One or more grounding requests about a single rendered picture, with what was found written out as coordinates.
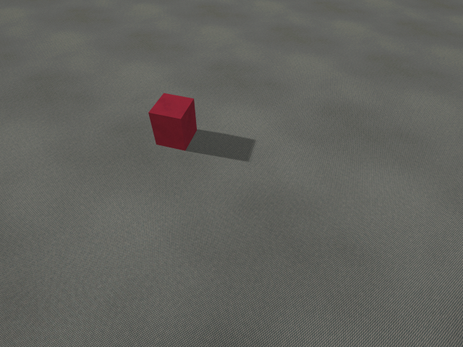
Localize carton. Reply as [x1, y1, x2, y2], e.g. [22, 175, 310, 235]
[148, 93, 197, 150]

